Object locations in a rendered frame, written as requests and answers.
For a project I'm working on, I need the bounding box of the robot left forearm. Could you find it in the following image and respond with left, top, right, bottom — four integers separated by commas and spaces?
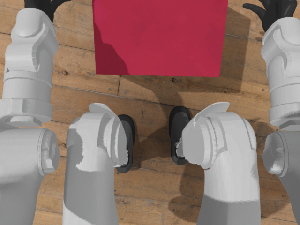
0, 8, 59, 129

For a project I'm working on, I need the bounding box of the robot left upper arm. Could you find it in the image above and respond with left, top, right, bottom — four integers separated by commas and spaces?
0, 128, 60, 225

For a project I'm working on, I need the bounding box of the robot shin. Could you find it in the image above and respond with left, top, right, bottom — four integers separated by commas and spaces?
175, 102, 256, 164
66, 103, 128, 167

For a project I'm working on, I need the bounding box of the robot right upper arm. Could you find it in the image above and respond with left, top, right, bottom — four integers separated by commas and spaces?
262, 131, 300, 225

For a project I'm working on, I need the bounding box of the robot left hand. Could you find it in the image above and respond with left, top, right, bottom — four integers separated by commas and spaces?
24, 0, 71, 22

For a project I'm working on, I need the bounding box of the carton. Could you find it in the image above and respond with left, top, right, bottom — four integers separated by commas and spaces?
92, 0, 228, 77

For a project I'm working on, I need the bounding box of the robot right forearm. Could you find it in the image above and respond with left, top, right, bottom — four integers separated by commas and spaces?
261, 17, 300, 131

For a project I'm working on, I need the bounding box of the robot right hand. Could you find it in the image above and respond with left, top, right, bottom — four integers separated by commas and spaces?
243, 0, 297, 32

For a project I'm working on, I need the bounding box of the right robot shin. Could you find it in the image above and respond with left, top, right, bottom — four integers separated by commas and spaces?
175, 102, 256, 164

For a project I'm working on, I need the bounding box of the left robot shin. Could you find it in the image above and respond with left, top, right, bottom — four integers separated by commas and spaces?
66, 103, 128, 167

